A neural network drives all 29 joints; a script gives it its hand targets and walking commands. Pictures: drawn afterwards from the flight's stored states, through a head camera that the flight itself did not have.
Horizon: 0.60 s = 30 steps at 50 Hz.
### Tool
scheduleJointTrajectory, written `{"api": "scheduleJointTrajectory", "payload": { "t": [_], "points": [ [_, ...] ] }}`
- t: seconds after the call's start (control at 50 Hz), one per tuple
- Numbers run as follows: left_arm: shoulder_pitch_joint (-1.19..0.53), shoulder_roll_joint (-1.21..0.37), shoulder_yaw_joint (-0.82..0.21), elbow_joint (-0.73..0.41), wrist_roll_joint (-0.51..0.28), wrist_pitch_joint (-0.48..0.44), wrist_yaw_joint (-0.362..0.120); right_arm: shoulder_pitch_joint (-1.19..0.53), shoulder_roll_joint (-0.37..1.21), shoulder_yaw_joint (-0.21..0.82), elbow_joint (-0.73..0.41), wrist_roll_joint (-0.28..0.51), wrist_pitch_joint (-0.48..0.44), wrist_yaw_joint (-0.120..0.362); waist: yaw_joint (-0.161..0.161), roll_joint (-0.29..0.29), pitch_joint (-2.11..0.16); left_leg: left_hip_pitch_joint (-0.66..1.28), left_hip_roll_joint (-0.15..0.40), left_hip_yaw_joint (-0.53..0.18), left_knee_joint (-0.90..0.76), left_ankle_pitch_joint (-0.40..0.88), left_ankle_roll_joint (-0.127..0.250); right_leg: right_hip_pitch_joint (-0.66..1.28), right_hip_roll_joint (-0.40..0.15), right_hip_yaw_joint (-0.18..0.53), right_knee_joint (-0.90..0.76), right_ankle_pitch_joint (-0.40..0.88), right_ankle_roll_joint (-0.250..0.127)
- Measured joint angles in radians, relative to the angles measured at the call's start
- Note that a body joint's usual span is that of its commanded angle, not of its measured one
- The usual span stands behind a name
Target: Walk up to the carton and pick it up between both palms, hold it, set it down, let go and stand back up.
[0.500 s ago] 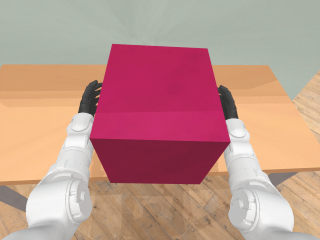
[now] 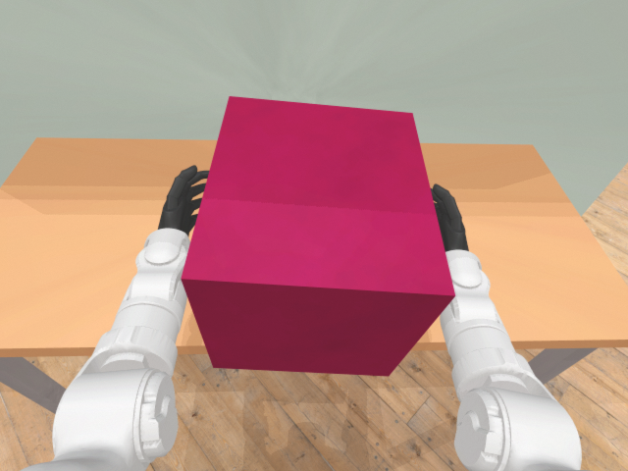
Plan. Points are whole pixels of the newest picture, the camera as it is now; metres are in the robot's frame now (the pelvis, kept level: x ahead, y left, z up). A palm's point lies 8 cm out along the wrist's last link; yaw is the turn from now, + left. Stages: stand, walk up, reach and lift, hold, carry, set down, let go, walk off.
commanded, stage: reach and lift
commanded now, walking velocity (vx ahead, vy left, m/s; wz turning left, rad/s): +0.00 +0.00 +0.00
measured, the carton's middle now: (312, 241) +0.43 +0.02 +0.03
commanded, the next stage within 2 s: none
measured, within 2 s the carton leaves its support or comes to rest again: neither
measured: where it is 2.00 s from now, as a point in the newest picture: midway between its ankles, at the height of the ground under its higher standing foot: outside the picture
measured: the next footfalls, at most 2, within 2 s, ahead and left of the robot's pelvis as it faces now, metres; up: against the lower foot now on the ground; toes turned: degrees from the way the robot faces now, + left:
none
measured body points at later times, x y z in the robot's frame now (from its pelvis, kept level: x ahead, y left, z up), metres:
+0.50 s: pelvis -0.01 -0.01 +0.00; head +0.00 +0.01 +0.45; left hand +0.41 +0.19 +0.13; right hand +0.40 -0.18 +0.12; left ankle -0.01 +0.08 -0.75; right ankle +0.00 -0.11 -0.75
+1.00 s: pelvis -0.01 +0.00 +0.00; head -0.04 +0.02 +0.45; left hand +0.39 +0.17 +0.17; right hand +0.38 -0.19 +0.16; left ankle -0.01 +0.08 -0.75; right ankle +0.00 -0.11 -0.75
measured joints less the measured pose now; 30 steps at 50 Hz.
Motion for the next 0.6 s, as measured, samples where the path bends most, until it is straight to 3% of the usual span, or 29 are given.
{"api": "scheduleJointTrajectory", "payload": {
  "t": [0.12,0.28,0.42,0.6],
  "points": [
    [-0.023,0.003,-0.02,-0.008,-0.026,0.043,0.007,0.002,-0.013,0.028,-0.023,0.04,0.038,-0.009,-0.005,0.011,-0.004,0.024,-0.002,-0.001,-0.006,0.005,0.001,0.026,-0.002,-0.003,-0.006,0.004,0.001],
    [-0.04,-0.012,0.024,-0.068,0.014,0.119,-0.005,-0.027,-0.038,0.065,-0.042,0.076,0.098,-0.01,-0.006,0.002,0.021,0.095,-0.002,0.011,-0.038,0.017,0.002,0.083,-0.001,0.009,-0.018,0.009,0.0],
    [0.0,-0.025,0.043,-0.189,0.045,0.213,-0.019,-0.019,-0.035,0.088,-0.075,0.105,0.144,-0.008,-0.006,-0.019,0.049,0.14,0.002,0.016,-0.052,0.019,-0.002,0.124,0.003,0.015,-0.025,0.007,-0.004],
    [0.089,-0.03,0.004,-0.369,0.027,0.307,-0.005,0.028,-0.039,0.154,-0.164,0.179,0.186,-0.02,-0.017,-0.021,0.061,0.151,0.005,0.005,-0.034,0.005,-0.006,0.149,0.006,0.006,-0.028,0.001,-0.006]
  ]
}}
